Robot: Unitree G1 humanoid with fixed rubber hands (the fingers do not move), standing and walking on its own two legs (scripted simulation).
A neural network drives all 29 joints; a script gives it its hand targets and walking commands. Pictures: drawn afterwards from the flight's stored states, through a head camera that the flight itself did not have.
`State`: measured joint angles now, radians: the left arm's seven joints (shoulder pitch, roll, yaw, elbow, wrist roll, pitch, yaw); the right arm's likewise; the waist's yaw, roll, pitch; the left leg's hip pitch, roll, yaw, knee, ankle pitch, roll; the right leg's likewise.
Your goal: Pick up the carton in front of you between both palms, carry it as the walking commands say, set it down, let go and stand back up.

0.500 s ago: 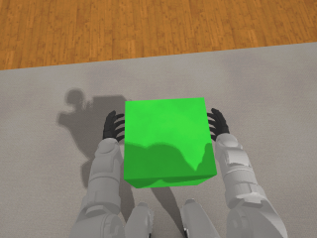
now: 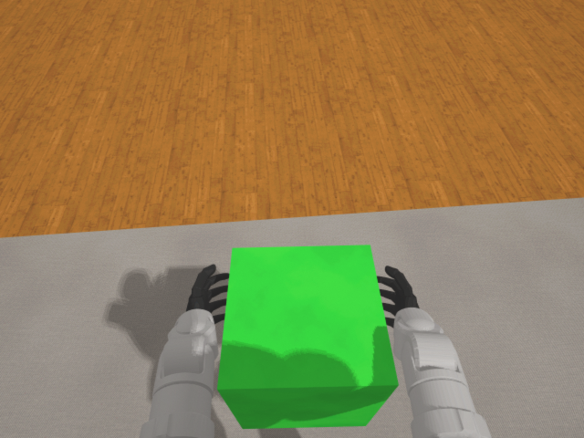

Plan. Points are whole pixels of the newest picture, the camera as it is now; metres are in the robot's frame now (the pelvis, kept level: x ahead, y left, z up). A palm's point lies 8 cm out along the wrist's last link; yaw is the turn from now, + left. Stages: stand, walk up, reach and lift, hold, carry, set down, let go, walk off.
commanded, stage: reach and lift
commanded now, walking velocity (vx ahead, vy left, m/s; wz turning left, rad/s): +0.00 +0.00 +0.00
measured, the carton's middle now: (302, 342) +0.28 +0.00 -0.06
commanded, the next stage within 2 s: hold in 1.00 s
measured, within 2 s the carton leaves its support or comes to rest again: neither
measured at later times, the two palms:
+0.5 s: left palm (198, 314) +0.28 +0.15 +0.04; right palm (410, 312) +0.28 -0.15 +0.03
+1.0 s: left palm (196, 307) +0.29 +0.15 +0.05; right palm (411, 307) +0.28 -0.15 +0.04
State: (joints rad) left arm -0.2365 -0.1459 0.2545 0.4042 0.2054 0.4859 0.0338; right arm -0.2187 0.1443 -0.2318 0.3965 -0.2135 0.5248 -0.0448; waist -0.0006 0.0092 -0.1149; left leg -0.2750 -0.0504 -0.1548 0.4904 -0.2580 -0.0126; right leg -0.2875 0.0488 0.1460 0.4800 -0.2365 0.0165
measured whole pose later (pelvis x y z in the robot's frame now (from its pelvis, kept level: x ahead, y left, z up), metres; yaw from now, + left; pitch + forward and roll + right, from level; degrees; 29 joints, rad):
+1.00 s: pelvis +0.00 +0.00 +0.01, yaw +0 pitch -5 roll +0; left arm -0.26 -0.15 0.24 0.29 0.27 0.67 0.00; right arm -0.24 0.15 -0.21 0.28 -0.27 0.71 -0.01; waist 0.00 0.01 -0.01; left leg -0.07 -0.04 -0.14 0.36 -0.21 -0.01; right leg -0.08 0.04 0.14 0.36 -0.19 0.01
